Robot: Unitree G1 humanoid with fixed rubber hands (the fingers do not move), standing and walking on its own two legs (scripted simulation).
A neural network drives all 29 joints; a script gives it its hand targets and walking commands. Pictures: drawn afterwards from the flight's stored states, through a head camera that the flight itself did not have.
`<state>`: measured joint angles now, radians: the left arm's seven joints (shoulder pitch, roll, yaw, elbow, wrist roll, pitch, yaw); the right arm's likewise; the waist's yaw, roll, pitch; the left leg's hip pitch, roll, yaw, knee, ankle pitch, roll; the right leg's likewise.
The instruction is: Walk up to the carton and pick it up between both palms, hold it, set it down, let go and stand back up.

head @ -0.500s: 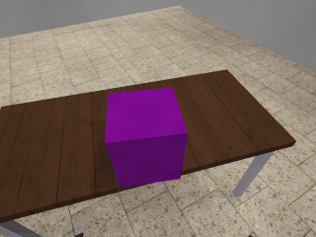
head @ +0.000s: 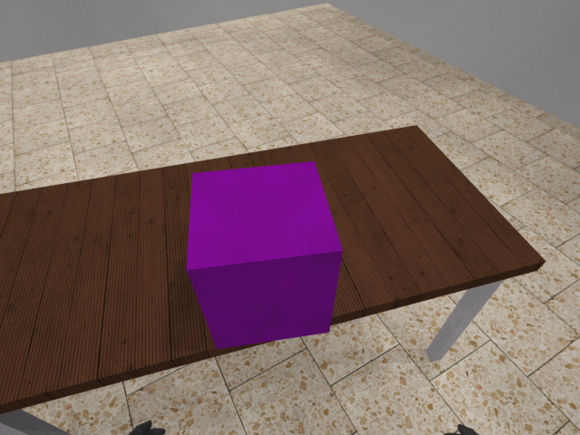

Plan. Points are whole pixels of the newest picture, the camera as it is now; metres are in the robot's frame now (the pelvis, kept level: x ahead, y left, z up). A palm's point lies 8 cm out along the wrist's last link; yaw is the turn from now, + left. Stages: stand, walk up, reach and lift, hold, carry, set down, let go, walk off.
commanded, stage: stand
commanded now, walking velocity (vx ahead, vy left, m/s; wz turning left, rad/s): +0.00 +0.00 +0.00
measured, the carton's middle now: (264, 257) +0.43 +0.07 -0.03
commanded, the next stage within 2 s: walk up in 0.94 s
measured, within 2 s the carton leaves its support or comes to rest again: neither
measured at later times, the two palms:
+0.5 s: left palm out of the picture +0.13 +0.24 -0.08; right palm out of the picture +0.11 -0.25 -0.09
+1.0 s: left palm out of the picture +0.11 +0.24 -0.09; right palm out of the picture +0.10 -0.26 -0.09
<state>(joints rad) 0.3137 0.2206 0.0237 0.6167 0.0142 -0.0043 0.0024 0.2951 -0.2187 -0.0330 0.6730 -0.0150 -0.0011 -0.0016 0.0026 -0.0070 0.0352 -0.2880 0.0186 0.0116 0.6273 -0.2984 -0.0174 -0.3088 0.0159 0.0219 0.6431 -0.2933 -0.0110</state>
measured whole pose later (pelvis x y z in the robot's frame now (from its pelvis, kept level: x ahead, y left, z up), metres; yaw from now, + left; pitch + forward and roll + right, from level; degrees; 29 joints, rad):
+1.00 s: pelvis +0.01 -0.01 +0.00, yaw +0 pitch -3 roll +0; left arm 0.30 0.25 0.01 0.62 0.01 0.00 0.00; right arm 0.28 -0.24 -0.02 0.68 -0.01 0.00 0.00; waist 0.00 -0.01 0.04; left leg -0.25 0.03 0.00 0.58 -0.29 -0.03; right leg -0.27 0.03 0.03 0.60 -0.28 -0.02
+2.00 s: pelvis +0.02 +0.02 +0.00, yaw +10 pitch -2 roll -1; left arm 0.27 0.29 0.02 0.61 0.02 0.01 0.01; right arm 0.28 -0.27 -0.04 0.61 -0.02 0.02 0.02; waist 0.01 0.00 0.05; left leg -0.30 -0.08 -0.14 0.68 -0.33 0.02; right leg -0.23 -0.07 -0.11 0.65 -0.37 0.03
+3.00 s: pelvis +0.03 +0.01 +0.02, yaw +1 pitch -6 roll +0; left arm 0.20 0.21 0.01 0.64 -0.07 -0.29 0.06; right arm 0.15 -0.14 0.02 0.84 0.10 -0.47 0.03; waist 0.07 -0.03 0.04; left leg -0.07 0.02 0.02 0.42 -0.25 -0.01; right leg -0.07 0.01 0.03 0.40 -0.23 0.01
